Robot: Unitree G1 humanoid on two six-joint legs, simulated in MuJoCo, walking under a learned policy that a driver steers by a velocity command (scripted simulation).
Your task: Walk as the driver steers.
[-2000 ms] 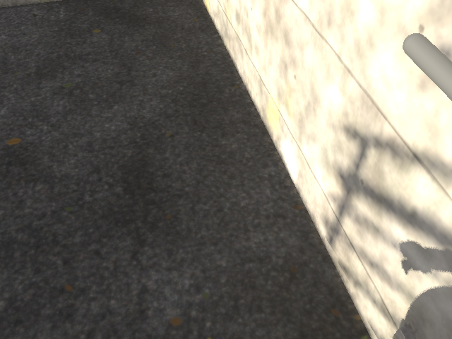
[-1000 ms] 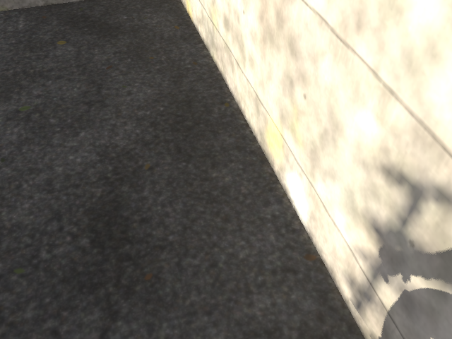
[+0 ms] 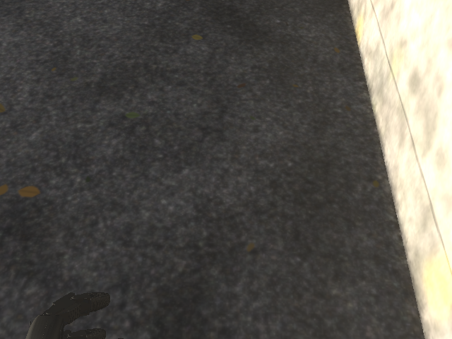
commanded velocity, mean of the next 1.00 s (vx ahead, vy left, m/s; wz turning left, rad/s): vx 0.39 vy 0.00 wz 0.05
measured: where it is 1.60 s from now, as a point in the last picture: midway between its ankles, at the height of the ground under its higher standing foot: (198, 326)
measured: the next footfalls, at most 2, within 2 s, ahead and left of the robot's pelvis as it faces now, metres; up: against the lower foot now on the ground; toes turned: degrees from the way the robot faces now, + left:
right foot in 0.16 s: +0.27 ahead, -0.12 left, +0.00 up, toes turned +6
left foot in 0.62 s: +0.51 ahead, +0.16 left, +0.00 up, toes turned +3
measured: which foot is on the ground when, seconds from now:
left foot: down 0.00-0.18, up 0.20-0.60, down 0.62-1.00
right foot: up 0.00-0.14, down 0.16-0.64, up 0.66-1.00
